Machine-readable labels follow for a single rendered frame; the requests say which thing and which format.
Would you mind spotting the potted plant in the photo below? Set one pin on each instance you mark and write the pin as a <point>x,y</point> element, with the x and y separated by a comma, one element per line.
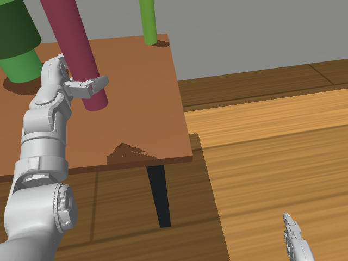
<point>18,38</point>

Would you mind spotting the left robot hand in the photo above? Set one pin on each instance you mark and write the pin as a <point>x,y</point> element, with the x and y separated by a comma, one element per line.
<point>53,72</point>

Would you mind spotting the left robot arm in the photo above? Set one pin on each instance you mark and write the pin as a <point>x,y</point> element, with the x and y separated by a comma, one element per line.
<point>39,208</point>

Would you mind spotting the right robot hand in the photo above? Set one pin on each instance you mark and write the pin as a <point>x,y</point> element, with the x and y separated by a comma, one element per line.
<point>297,248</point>

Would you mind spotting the table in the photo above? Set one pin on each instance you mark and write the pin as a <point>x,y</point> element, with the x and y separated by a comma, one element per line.
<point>143,124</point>

